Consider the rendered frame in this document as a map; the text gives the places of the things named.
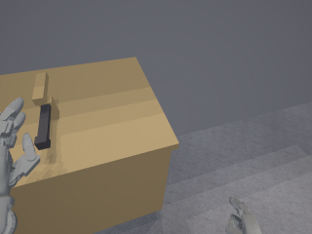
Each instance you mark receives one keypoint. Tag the right robot hand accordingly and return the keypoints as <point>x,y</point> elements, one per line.
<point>246,223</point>

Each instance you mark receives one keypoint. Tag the counter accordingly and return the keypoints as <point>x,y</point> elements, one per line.
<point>111,146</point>

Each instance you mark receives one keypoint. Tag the left robot hand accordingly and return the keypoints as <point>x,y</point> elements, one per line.
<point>10,122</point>

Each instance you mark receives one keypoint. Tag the tap lever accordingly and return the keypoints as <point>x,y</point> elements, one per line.
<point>42,140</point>

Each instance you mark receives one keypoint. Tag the robot left forearm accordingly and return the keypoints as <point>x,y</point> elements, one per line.
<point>8,219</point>

